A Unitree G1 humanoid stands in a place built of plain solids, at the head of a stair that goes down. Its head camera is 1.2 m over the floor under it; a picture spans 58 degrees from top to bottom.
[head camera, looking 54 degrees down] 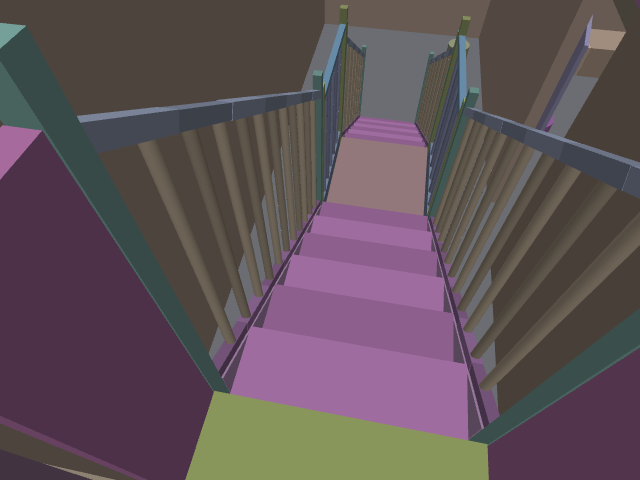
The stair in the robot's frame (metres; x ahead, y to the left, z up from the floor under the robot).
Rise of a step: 0.18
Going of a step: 0.28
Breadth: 0.73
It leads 11 degrees to the right of straight ahead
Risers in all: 7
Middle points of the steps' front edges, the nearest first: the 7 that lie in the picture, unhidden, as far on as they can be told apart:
0.29 -0.07 0.00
0.57 -0.12 -0.18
0.84 -0.17 -0.36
1.12 -0.22 -0.55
1.39 -0.27 -0.73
1.66 -0.33 -0.91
1.94 -0.38 -1.10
